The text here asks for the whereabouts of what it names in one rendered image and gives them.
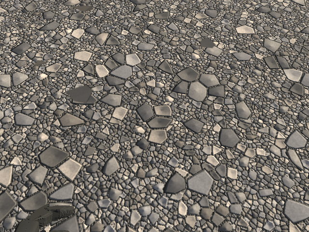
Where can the left robot hand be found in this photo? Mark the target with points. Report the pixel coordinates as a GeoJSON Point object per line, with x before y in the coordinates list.
{"type": "Point", "coordinates": [43, 216]}

